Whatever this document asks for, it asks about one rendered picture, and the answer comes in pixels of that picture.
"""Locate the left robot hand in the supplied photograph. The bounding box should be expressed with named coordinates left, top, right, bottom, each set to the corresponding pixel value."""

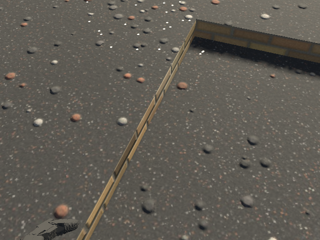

left=20, top=218, right=79, bottom=240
